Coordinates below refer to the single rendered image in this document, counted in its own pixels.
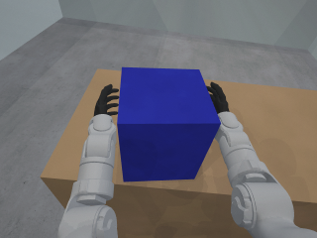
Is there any right robot hand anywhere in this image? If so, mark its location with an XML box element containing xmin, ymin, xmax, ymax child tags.
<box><xmin>206</xmin><ymin>82</ymin><xmax>230</xmax><ymax>114</ymax></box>

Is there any right robot upper arm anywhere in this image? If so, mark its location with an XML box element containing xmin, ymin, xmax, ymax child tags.
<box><xmin>231</xmin><ymin>182</ymin><xmax>317</xmax><ymax>238</ymax></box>

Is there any left robot hand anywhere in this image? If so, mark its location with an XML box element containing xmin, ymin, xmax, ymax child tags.
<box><xmin>93</xmin><ymin>84</ymin><xmax>119</xmax><ymax>116</ymax></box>

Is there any left robot forearm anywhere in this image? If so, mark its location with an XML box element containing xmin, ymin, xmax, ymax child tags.
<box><xmin>57</xmin><ymin>114</ymin><xmax>117</xmax><ymax>238</ymax></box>

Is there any pedestal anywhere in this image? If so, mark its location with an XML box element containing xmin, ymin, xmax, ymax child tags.
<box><xmin>40</xmin><ymin>68</ymin><xmax>317</xmax><ymax>238</ymax></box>

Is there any carton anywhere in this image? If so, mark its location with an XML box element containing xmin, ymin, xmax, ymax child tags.
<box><xmin>117</xmin><ymin>67</ymin><xmax>221</xmax><ymax>182</ymax></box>

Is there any left robot upper arm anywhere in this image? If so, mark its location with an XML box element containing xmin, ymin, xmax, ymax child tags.
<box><xmin>57</xmin><ymin>204</ymin><xmax>118</xmax><ymax>238</ymax></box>

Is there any right robot forearm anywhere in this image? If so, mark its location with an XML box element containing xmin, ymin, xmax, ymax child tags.
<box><xmin>214</xmin><ymin>111</ymin><xmax>294</xmax><ymax>220</ymax></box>

